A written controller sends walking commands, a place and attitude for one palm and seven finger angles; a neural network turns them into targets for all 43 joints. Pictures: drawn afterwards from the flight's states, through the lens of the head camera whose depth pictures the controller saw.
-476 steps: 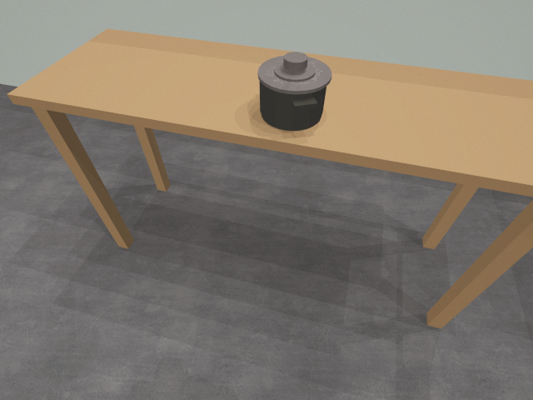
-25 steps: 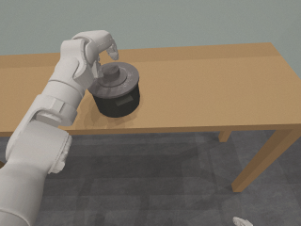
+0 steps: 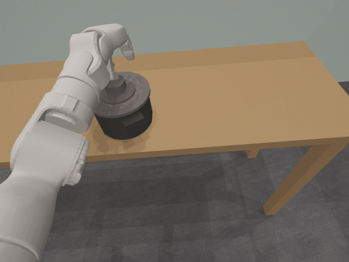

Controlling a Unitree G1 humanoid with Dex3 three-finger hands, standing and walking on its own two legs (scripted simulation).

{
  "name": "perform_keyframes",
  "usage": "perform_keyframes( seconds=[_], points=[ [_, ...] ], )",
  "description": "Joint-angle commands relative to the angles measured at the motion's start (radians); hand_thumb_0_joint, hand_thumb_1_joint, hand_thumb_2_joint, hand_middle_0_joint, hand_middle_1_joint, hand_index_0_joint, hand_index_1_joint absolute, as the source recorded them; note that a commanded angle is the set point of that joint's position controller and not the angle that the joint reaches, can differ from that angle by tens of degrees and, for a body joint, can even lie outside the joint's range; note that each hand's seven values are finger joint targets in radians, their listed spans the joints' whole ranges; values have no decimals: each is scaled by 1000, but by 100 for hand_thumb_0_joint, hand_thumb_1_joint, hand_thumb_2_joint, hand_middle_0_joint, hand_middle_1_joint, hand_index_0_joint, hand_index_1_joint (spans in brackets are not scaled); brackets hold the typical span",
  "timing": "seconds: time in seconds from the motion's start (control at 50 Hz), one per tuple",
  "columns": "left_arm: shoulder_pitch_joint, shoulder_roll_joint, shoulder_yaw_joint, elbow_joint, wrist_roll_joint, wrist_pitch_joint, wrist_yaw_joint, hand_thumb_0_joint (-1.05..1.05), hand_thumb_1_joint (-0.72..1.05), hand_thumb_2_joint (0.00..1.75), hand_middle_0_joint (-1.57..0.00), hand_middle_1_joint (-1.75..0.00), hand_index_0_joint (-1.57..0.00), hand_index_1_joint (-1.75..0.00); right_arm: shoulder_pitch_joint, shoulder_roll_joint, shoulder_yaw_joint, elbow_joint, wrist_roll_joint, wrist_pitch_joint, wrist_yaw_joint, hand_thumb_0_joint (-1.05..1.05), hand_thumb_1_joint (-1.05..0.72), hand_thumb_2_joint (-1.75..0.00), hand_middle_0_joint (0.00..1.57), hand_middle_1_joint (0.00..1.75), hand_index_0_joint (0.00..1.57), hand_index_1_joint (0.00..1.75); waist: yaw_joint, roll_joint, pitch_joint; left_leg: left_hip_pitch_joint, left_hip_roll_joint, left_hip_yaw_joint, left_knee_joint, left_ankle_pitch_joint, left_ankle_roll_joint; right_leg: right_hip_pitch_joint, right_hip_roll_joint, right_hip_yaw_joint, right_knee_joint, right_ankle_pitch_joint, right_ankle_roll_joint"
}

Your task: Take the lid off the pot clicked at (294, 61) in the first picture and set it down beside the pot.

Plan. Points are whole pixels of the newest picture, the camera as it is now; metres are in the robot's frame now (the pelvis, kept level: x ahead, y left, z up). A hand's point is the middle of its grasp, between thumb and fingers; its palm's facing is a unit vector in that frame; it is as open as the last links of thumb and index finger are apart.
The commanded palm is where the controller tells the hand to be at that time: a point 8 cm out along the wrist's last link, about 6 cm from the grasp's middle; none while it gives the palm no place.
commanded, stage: move the open hand above the knob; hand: left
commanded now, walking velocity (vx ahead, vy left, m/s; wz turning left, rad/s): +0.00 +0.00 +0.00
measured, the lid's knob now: (114, 84) +0.51 +0.13 +0.14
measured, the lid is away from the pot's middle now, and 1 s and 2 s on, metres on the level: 0.00 0.00 0.00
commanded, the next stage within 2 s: lower the open fingers around the knob in 0.38 s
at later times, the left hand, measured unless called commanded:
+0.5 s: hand (104, 68) +0.47 +0.13 +0.21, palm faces -0.29 -0.04 -0.96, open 10.3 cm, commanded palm +0.47 +0.13 +0.27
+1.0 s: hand (108, 80) +0.48 +0.13 +0.17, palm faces -0.42 -0.11 -0.90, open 10.3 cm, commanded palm +0.49 +0.14 +0.23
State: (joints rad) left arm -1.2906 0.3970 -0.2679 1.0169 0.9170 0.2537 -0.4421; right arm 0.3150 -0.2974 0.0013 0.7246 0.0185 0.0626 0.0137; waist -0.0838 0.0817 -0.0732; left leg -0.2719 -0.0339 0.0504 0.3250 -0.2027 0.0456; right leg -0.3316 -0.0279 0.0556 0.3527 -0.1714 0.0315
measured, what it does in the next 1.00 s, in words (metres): stands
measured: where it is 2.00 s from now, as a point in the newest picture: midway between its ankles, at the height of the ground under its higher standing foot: outside the picture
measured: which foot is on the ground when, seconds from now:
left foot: down 0.00-1.00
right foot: down 0.00-1.00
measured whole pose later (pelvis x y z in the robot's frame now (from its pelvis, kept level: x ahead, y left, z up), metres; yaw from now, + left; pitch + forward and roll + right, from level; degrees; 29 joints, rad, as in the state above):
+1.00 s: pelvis -0.01 +0.00 +0.00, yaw +1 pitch +9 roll +0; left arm -1.33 0.39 -0.30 1.15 0.90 0.31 -0.49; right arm 0.32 -0.30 0.00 0.74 0.01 0.06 -0.01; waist -0.11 0.06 -0.08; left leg -0.33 -0.04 0.04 0.39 -0.23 0.05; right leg -0.38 -0.03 0.05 0.40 -0.19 0.03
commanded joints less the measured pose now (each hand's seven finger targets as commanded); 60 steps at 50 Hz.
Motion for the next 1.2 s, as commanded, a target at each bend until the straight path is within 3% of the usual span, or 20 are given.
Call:
perform_keyframes(
  seconds=[0.0, 0.06, 0.08, 0.14, 0.2, 0.28, 0.32, 0.38, 0.42, 0.48, 0.54, 0.66, 0.78, 0.82, 0.88, 0.92, 0.98, 1.02, 1.1, 1.18],
  points=[
    [-635, 266, 77, -283, 13, -17, 41, 0, -36, 152, -83, -8, -83, -8, -3, -118, -37, -117, -4, -48, -12, 0, -90, -90, 20, 30, 20, 30, 5, -118, -478, 195, -23, -33, 40, 467, 32, 206, 67, -18, 21, 355, -59],
    [-558, 203, 36, -244, 10, -14, 41, 0, -36, 152, -83, -8, -83, -8, 10, -120, -47, -109, 1, -47, -7, 0, -90, -90, 20, 30, 20, 30, 2, -103, -445, 228, -16, -38, 54, 512, 26, 159, 76, -36, 17, 346, -62],
    [-573, 245, 70, -255, 17, -15, 38, 0, -36, 152, -83, -8, -83, -8, 8, -120, -44, -108, -4, -50, -7, 0, -90, -90, 20, 30, 20, 30, 2, -123, -456, 228, -20, -38, 49, 511, 27, 175, 76, -31, 16, 353, -57],
    [-524, 185, 21, -166, 3, 4, 22, 0, -36, 152, -83, -8, -83, -8, -19, -122, -36, -101, 10, -32, -11, 0, -90, -90, 20, 30, 20, 30, -6, -185, -338, 165, -32, -25, 23, 389, 27, 160, 76, -53, 5, 307, -52],
    [-624, 216, 32, -253, 3, -17, 28, 0, -36, 152, -83, -8, -83, -8, -22, -114, -33, -109, 2, -43, -15, 0, -90, -90, 20, 30, 20, 30, -7, -127, -411, 197, -30, -38, 35, 399, 28, 162, 71, -35, 12, 303, -61],
    [-587, 219, 35, -230, 9, -20, 30, 0, -36, 152, -83, -8, -83, -8, -20, -118, -32, -103, 5, -36, -13, 0, -90, -90, 20, 30, 20, 30, -7, -130, -401, 204, -31, -38, 22, 409, 20, 167, 75, -46, 5, 304, -60],
    [-596, 150, -14, -191, 2, -14, 31, 0, -36, 152, -83, -8, -83, -8, -26, -113, -30, -94, 11, -34, -11, 0, -90, -90, 20, 30, 20, 30, -21, -127, -335, 197, -30, -38, 17, 354, 16, 120, 77, -59, 1, 254, -60],
    [-605, 225, 43, -212, -3, -20, 33, 0, -36, 152, -83, -8, -83, -8, -25, -123, -31, -96, 4, -34, -15, 0, -90, -90, 20, 30, 20, 30, -10, -117, -378, 201, -34, -41, 11, 347, 16, 148, 77, -51, -4, 262, -62],
    [-613, 194, 17, -143, 8, -12, 38, 0, -36, 152, -83, -8, -83, -8, -22, -117, -27, -85, 9, -31, -20, 0, -90, -90, 20, 30, 20, 30, -26, -159, -322, 161, -36, -38, 9, 294, 20, 137, 77, -54, -4, 238, -61],
    [-643, 184, 11, -102, 2, 25, 25, 0, -36, 152, -83, -8, -83, -8, -25, -124, -31, -67, -1, -38, -16, 0, -90, -90, 20, 30, 20, 30, -10, -91, -406, 209, -37, -53, 8, 330, 13, 143, 76, -53, 3, 255, -69],
    [-621, 203, 27, -46, 0, 66, -4, 0, -36, 152, -83, -8, -83, -8, -19, -132, -28, -63, 1, -38, -19, 0, -90, -90, 20, 30, 20, 30, -14, -157, -362, 163, -42, -44, 7, 317, 20, 164, 76, -57, 0, 280, -61],
    [-619, 143, -12, -72, -18, 60, -34, 0, -36, 152, -83, -8, -83, -8, 6, -143, -43, -61, -13, -43, -22, 0, -90, -90, 20, 30, 20, 30, -24, -135, -391, 179, -36, -58, 46, 357, 22, 116, 76, -52, 17, 296, -65],
    [-622, 204, 24, -87, 8, 45, -25, 0, -36, 152, -83, -8, -83, -8, 31, -138, -45, -63, -17, -38, -24, 0, -90, -90, 20, 30, 20, 30, -24, -145, -424, 157, -33, -58, 66, 381, 26, 132, 74, -41, 34, 316, -64],
    [-574, 206, 26, 3, 12, 59, -20, 0, -36, 152, -83, -8, -83, -8, 36, -143, -44, -53, -10, -28, -29, 0, -90, -90, 20, 30, 20, 30, -26, -188, -339, 106, -35, -50, 56, 313, 28, 115, 78, -52, 31, 279, -62],
    [-634, 215, 21, -79, 8, 45, -10, 0, -36, 152, -83, -8, -83, -8, 34, -139, -45, -69, -14, -30, -31, 0, -90, -90, 20, 30, 20, 30, -31, -121, -421, 138, -32, -54, 67, 337, 27, 117, 71, -36, 39, 291, -65],
    [-608, 196, 8, -14, 13, 48, -13, 0, -36, 152, -83, -8, -83, -8, 42, -140, -48, -57, -8, -25, -35, 0, -90, -90, 20, 30, 20, 30, -42, -164, -368, 120, -31, -49, 69, 308, 28, 96, 77, -48, 36, 272, -61],
    [-654, 188, 2, -114, 0, 24, -8, 0, -36, 152, -83, -8, -83, -8, 53, -135, -52, -70, -15, -37, -30, 0, -90, -90, 20, 30, 20, 30, -40, -84, -469, 192, -22, -70, 99, 415, 25, 79, 74, -35, 51, 302, -63],
    [-604, 164, -12, 4, 8, 36, -10, 0, -36, 152, -83, -8, -83, -8, 64, -140, -54, -48, -9, -26, -34, 0, -90, -90, 20, 30, 20, 30, -60, -135, -368, 146, -26, -55, 94, 338, 28, 42, 81, -49, 42, 266, -59],
    [-673, 177, -10, -63, 2, 14, 5, 0, -36, 152, -83, -8, -83, -8, 70, -139, -53, -46, -9, -27, -34, 0, -90, -90, 20, 30, 20, 30, -64, -81, -434, 171, -18, -70, 105, 393, 23, 39, 75, -42, 55, 283, -64],
    [-549, 181, 9, 41, 3, 28, -2, 0, -36, 152, -83, -8, -83, -8, 84, -156, -55, -30, -10, -11, -33, 0, -90, -90, 20, 30, 20, 30, -62, -137, -368, 137, -25, -57, 106, 390, 23, 36, 84, -60, 52, 297, -57]
  ],
)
